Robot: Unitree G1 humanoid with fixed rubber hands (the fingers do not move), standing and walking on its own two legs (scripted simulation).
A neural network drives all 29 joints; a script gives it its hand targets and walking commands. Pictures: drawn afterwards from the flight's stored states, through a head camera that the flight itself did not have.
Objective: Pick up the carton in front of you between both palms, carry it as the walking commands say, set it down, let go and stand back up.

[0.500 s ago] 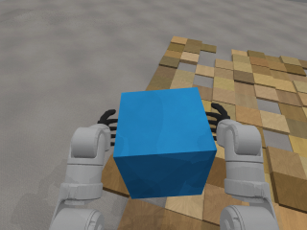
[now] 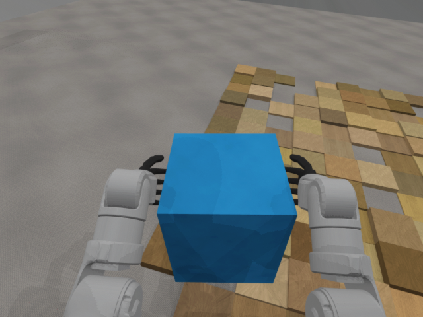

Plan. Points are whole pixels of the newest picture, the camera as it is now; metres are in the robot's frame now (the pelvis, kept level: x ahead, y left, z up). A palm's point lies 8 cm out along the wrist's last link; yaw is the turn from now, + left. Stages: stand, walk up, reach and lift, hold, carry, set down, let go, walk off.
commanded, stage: carry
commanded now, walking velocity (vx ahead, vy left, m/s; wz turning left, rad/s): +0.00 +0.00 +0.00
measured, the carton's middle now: (224, 209) +0.35 -0.01 +0.04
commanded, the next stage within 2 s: none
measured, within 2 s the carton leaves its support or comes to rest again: neither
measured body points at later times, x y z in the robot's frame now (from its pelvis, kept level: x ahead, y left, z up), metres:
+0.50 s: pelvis +0.00 +0.03 +0.00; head -0.01 +0.06 +0.44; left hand +0.35 +0.18 +0.10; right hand +0.35 -0.12 +0.12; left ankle +0.00 +0.04 -0.74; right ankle +0.07 -0.13 -0.73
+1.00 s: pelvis +0.01 +0.06 +0.00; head +0.02 +0.08 +0.45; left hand +0.36 +0.22 +0.10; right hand +0.37 -0.08 +0.12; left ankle +0.01 +0.09 -0.72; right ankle +0.07 -0.13 -0.73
